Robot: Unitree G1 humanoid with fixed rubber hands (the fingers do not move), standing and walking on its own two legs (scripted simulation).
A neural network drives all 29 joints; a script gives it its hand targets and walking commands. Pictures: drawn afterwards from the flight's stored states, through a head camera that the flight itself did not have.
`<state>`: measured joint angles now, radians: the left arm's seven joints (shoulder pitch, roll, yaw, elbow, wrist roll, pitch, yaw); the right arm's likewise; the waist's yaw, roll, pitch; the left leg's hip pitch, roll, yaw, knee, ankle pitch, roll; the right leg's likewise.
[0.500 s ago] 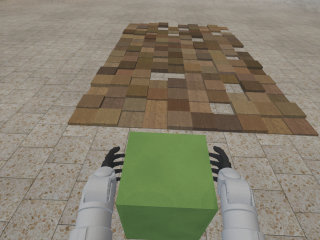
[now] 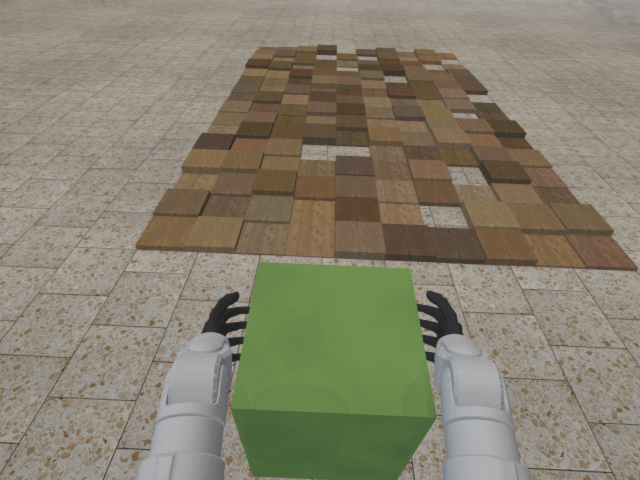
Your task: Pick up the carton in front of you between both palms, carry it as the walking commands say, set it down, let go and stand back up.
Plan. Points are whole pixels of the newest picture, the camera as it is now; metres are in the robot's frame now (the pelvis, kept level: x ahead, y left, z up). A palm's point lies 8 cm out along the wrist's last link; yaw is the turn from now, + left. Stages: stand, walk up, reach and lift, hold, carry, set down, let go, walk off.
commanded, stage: carry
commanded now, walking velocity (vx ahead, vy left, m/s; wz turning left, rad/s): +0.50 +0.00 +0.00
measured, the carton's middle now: (329, 375) +0.29 +0.00 -0.03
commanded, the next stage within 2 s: none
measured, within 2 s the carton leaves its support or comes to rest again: neither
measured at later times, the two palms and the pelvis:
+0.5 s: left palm (234, 264) +0.41 +0.15 +0.08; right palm (436, 268) +0.41 -0.15 +0.08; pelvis +0.14 +0.00 -0.01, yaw -3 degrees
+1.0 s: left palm (291, 167) +0.70 +0.08 +0.08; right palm (435, 169) +0.72 -0.21 +0.08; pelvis +0.43 -0.07 +0.01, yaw +0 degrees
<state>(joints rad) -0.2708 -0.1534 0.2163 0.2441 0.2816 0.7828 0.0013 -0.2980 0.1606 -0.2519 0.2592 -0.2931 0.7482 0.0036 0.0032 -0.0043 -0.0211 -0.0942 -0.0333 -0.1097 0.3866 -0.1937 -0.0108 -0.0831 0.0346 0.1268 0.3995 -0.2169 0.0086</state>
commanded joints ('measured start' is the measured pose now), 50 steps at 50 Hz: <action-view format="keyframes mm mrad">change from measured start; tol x32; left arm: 1 -575 -912 -566 -97 -302 -54 -238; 50 -390 -901 -843 -735 -618 403 -181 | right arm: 1 -456 936 570 -19 289 -10 245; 50 -263 936 876 -652 556 431 138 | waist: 1 -5 30 -151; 50 14 -117 -328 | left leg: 1 -119 113 -43 -70 -457 37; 13 -628 93 181 355 -321 12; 20 73 35 303 -74 16 11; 22 402 420 -250 -161 -182 159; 35 76 282 219 -127 215 93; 41 -618 100 152 870 -288 6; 50 -588 133 226 482 -9 13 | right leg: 1 -182 -79 5 -35 -397 -25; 8 -140 -19 -194 55 -214 -22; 12 131 -387 378 -245 -270 -188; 17 147 -271 40 -124 114 -141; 25 -756 -140 -164 645 -294 -42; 37 -65 -16 -421 67 77 -35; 40 344 -480 409 -198 -181 -228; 50 234 -315 -138 -188 354 -141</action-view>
